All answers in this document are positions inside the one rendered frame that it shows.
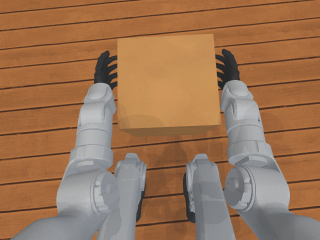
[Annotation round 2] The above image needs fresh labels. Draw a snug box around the right robot shin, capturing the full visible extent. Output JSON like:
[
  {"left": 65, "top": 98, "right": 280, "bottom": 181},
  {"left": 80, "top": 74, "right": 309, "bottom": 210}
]
[{"left": 188, "top": 153, "right": 220, "bottom": 212}]

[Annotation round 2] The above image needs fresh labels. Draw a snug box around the left robot forearm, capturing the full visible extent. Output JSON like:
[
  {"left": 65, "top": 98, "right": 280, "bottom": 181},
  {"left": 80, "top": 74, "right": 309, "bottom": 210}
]
[{"left": 56, "top": 82, "right": 117, "bottom": 208}]

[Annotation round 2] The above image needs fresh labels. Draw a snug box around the right robot hand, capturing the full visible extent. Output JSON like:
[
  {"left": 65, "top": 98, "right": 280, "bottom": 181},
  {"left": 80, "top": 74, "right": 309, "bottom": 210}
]
[{"left": 215, "top": 49, "right": 240, "bottom": 90}]

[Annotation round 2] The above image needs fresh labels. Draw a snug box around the right robot forearm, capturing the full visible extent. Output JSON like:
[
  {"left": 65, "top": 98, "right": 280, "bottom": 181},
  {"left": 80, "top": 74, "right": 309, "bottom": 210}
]
[{"left": 220, "top": 80, "right": 290, "bottom": 200}]

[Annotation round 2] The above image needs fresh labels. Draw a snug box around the robot left upper arm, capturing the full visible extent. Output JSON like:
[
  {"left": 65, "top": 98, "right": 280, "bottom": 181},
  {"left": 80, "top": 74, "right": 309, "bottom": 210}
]
[{"left": 9, "top": 169, "right": 120, "bottom": 240}]

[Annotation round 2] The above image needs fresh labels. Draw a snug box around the robot left foot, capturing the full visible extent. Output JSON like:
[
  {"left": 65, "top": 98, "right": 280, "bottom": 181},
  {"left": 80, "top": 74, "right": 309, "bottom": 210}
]
[{"left": 136, "top": 181, "right": 146, "bottom": 222}]

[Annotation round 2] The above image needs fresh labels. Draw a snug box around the left robot hand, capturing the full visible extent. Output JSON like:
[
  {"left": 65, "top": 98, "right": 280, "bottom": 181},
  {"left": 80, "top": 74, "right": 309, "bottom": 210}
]
[{"left": 94, "top": 50, "right": 118, "bottom": 90}]

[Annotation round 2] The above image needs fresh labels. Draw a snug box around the robot right upper arm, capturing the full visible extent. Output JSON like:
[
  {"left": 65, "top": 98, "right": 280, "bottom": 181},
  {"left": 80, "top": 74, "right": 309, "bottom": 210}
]
[{"left": 223, "top": 165, "right": 320, "bottom": 240}]

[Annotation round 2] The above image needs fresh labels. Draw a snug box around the carton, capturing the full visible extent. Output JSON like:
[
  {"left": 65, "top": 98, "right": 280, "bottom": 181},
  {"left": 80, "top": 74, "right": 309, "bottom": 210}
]
[{"left": 117, "top": 33, "right": 222, "bottom": 137}]

